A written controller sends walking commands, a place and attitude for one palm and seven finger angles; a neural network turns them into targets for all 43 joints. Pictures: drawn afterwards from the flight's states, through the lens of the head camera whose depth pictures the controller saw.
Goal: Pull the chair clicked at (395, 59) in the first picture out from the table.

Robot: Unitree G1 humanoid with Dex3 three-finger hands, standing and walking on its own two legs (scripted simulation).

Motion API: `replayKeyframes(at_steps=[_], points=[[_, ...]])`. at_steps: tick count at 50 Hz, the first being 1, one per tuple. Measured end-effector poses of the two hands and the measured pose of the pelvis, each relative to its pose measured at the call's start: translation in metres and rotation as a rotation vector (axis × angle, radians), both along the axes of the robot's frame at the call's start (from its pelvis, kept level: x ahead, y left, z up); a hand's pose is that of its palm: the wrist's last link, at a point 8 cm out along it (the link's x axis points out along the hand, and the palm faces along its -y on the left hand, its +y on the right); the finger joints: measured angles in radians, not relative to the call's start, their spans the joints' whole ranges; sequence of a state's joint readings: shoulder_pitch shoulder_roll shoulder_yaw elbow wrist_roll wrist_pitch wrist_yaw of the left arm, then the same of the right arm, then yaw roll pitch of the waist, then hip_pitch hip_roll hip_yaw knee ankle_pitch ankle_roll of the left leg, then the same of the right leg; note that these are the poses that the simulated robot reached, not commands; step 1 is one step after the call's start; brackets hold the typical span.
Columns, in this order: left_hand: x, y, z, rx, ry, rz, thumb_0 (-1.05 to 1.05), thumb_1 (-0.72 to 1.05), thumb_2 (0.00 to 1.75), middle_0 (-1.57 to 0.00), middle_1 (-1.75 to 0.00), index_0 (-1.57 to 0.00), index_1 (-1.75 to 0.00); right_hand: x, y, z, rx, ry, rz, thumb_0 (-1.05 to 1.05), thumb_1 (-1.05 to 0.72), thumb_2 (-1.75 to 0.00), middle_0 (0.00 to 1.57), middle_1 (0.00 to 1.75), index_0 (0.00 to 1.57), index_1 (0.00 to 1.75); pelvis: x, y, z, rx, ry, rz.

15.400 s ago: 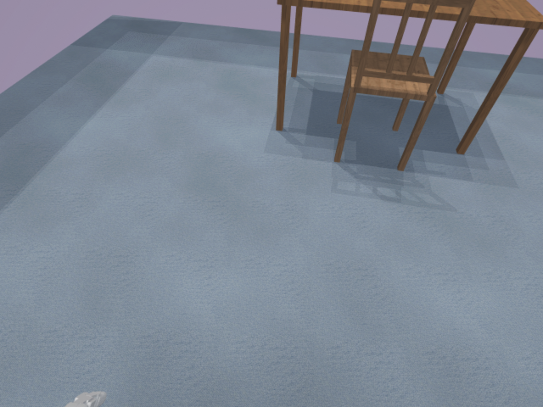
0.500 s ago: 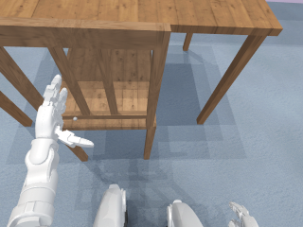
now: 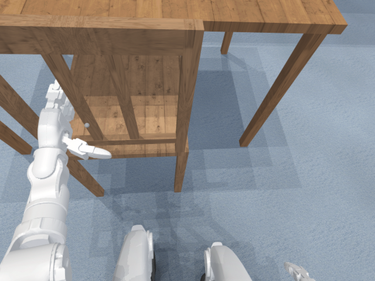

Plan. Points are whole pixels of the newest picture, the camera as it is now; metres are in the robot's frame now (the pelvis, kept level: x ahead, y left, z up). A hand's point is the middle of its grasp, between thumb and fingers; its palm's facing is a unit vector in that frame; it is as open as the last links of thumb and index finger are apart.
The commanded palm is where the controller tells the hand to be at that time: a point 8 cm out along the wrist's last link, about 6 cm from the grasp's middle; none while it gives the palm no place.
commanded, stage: push the fingers through the gap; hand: left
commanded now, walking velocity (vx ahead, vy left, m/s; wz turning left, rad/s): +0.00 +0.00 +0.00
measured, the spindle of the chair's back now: (80, 105) +0.46 +0.22 +0.05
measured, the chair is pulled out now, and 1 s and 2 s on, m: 0.00 0.00 0.04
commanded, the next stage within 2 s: hook a spindle and tug to test in 0.36 s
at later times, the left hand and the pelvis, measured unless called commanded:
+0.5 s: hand (89, 124) +0.43 +0.21 +0.03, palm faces +0.06 -1.00 -0.04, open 16.9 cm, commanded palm +0.40 +0.24 +0.03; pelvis +0.00 +0.00 +0.00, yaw +0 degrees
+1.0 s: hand (91, 125) +0.42 +0.20 +0.03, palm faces +0.08 -1.00 -0.04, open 12.3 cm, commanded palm +0.40 +0.24 +0.03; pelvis +0.00 +0.00 +0.00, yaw +0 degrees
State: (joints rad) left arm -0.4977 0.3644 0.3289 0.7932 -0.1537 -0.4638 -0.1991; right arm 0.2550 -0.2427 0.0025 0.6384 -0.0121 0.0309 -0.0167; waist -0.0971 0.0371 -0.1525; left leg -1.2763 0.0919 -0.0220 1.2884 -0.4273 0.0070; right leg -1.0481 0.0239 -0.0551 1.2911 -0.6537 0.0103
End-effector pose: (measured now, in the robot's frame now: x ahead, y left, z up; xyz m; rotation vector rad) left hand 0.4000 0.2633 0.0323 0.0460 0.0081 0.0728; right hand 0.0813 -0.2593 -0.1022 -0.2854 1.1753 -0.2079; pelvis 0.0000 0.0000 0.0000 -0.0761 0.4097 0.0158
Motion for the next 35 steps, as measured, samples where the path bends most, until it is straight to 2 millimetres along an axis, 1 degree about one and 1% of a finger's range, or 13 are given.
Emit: replayKeyframes(at_steps=[5,10,16,26,30,35], points=[[0.004,0.0,-0.001,-0.002,0.0,-0.003,-0.02,-0.5,0.3,-0.06,-0.08,-0.06,-0.08,-0.007,-0.002,-0.001,0.0,0.023,-0.013,0.0,-0.9,-0.9,0.2,0.3,0.2,0.3,0.001,0.0,0.0,0.0,0.004,-0.002],[0.0,0.0,-0.001,-0.001,0.002,-0.009,-0.02,-0.5,0.3,-0.06,-0.08,-0.06,-0.08,-0.009,-0.001,0.001,0.005,0.029,-0.023,0.0,-0.9,-0.9,0.2,0.3,0.2,0.3,0.002,0.0,0.002,0.002,0.003,-0.004],[-0.002,0.001,-0.003,-0.005,0.008,0.003,-0.02,-0.5,0.3,-0.06,-0.08,-0.06,-0.08,-0.005,-0.001,0.002,0.001,0.021,-0.013,0.0,-0.9,-0.9,0.2,0.3,0.2,0.3,0.002,0.0,0.002,0.0,0.001,-0.001],[0.003,-0.004,-0.001,-0.002,-0.002,-0.012,-0.02,-0.5,0.3,-0.06,-0.09,-0.07,-0.09,0.003,0.001,0.001,0.004,0.001,0.003,0.0,-0.9,-0.9,0.2,0.3,0.2,0.3,0.0,0.001,0.0,-0.002,0.001,0.002],[0.002,-0.007,-0.001,-0.004,0.001,-0.009,-0.02,-0.5,0.3,-0.09,-0.15,-0.09,-0.16,0.003,0.002,0.001,0.011,-0.002,0.001,0.0,-0.9,-0.9,0.2,0.3,0.2,0.3,0.0,0.001,0.001,-0.001,0.001,0.0],[0.0,-0.007,-0.001,0.0,0.0,-0.001,-0.02,-0.5,0.3,-0.14,-0.33,-0.14,-0.33,0.002,0.003,0.0,0.017,0.0,0.0,0.0,-0.9,-0.9,0.2,0.3,0.2,0.3,0.0,0.0,0.001,0.0,-0.001,-0.001]])
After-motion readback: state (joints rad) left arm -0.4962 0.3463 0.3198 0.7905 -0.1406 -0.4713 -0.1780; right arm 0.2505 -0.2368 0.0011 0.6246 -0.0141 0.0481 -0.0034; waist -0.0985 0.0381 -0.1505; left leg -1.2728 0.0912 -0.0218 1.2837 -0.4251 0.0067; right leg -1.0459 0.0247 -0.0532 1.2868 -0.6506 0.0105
